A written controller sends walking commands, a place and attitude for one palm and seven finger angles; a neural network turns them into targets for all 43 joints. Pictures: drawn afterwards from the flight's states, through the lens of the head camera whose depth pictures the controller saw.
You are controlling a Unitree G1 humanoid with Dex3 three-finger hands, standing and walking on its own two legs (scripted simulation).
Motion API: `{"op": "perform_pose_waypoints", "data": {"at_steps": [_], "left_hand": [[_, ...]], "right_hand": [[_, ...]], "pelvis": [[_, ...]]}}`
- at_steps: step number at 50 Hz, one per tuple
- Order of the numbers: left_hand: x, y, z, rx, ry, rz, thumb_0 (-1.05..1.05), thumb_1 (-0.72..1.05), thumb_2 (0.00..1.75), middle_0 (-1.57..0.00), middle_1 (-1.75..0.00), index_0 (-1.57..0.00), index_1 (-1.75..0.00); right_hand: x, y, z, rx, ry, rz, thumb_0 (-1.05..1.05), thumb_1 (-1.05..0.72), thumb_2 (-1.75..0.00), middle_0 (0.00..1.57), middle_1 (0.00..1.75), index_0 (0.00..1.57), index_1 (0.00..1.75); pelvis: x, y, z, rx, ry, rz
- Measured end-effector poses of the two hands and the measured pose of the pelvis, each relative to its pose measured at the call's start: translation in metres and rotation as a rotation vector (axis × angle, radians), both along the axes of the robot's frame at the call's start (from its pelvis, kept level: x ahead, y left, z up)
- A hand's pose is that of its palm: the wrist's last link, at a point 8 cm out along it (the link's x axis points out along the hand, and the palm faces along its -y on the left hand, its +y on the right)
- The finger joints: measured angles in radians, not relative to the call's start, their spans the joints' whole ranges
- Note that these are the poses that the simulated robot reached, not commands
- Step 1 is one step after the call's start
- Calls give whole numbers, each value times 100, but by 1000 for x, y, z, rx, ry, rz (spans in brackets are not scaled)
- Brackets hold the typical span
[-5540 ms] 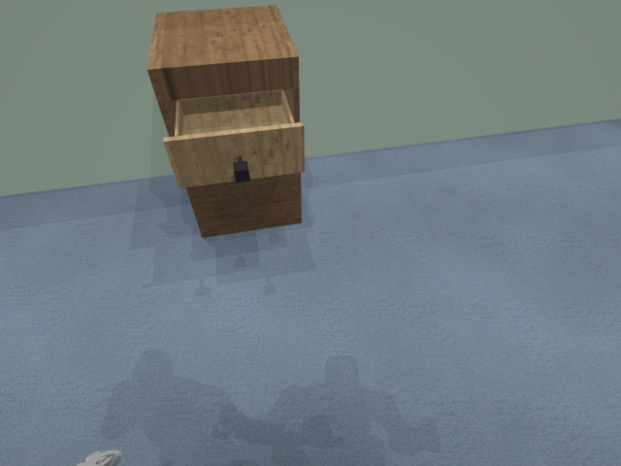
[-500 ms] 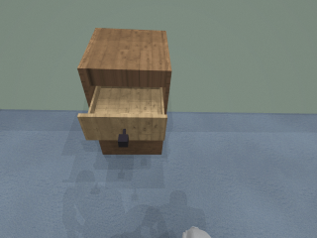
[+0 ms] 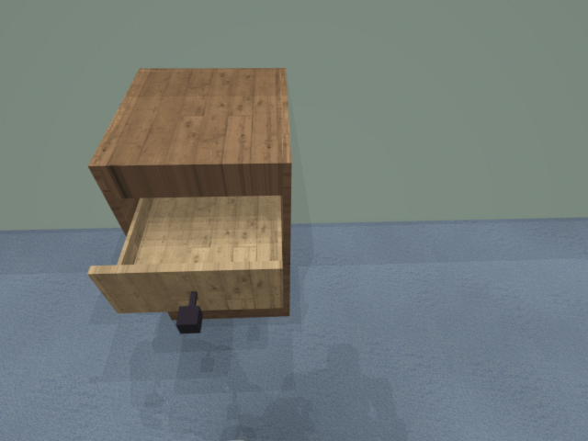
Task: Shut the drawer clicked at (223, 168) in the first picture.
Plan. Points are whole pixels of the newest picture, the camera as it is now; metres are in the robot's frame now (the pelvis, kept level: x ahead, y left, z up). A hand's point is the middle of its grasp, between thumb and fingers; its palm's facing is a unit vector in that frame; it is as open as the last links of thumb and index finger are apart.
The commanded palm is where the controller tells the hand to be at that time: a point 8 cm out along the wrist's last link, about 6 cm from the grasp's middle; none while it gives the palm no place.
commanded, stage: come to a stop and stand still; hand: left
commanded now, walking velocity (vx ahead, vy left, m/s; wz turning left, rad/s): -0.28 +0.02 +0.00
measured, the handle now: (191, 310) +0.40 +0.24 -0.22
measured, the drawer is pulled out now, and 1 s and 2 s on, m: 0.21 0.21 0.21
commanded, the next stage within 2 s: look again from close up in 1.28 s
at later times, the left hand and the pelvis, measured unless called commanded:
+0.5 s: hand out of the picture +0.03 +0.18 -0.17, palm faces +0.03 -0.97 -0.26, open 7.4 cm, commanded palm none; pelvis +0.02 -0.01 +0.00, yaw -1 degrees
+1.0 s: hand out of the picture +0.09 +0.19 -0.17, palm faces -0.02 -0.97 -0.23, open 7.3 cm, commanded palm none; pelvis +0.04 +0.01 +0.00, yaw -2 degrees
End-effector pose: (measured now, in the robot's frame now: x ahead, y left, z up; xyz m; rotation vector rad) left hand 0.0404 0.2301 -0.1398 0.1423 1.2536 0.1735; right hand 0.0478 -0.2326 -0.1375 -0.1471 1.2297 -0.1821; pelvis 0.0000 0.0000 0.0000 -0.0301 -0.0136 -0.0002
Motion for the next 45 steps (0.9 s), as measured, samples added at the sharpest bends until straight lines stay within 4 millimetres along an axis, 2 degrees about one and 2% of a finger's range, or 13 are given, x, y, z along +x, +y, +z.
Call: {"op": "perform_pose_waypoints", "data": {"at_steps": [3, 7, 11, 15, 20, 25, 31, 35, 39, 45], "left_hand": [[-4, 1, -11, -25, 48, 25, -1, 93, 90, -20, -30, -20, -30], [-10, -1, -13, -46, 102, 50, 0, 92, 90, -20, -30, -20, -30], [-17, -2, -10, -39, 148, 49, 0, 91, 90, -20, -30, -20, -30], [-24, 1, -5, 2, 181, 38, 0, 91, 90, -21, -30, -20, -30], [-26, 3, 3, 51, 178, 22, 0, 91, 90, -20, -30, -20, -30], [-11, 1, 1, 50, 140, 5, 1, 91, 90, -20, -30, -20, -30], [17, -11, 2, 12, 76, -24, 0, 91, 90, -20, -30, -20, -30], [26, -13, 4, 13, 60, -32, 1, 93, 90, -21, -30, -21, -30], [26, -12, 3, 28, 58, -81, 1, 92, 90, -21, -30, -21, -30], [36, 1, 0, 28, 49, -87, 1, 92, 90, -21, -30, -21, -30]], "right_hand": [[35, 10, 2, -9, -51, 28, 0, -91, -90, 19, 30, 20, 30], [63, 26, 9, 2, -59, 62, 0, -92, -90, 19, 30, 20, 30], [77, 32, 5, 24, -57, 71, 0, -91, -90, 20, 30, 20, 30], [78, 26, -4, 45, -52, 51, 0, -91, -90, 20, 30, 20, 30], [62, 7, -13, 50, -21, 10, 0, -91, -90, 20, 30, 20, 30], [26, -5, -14, 30, 54, -19, 0, -91, -90, 20, 30, 20, 30], [-24, -3, -8, 32, 171, -38, 0, -91, -90, 19, 30, 20, 30], [-49, 4, -6, 49, 233, -53, 0, -91, -90, 19, 30, 20, 30], [-59, 10, -12, 68, 232, -80, 1, -91, -90, 19, 30, 20, 30], [-57, 32, -16, 83, 188, -82, 1, -91, -90, 19, 30, 20, 30]], "pelvis": [[15, 6, -4, -17, -15, -5], [26, 8, 0, 19, -14, -10], [28, 9, 0, 40, -4, -20], [26, 4, -3, 52, 2, -33], [24, -5, -4, 42, 4, -33], [24, -8, -4, 34, -10, -24], [27, -10, 3, 37, -9, -24], [30, -12, 5, 38, -3, -24], [30, -6, 1, 13, 13, -39], [38, 6, -4, 18, 7, -34]]}}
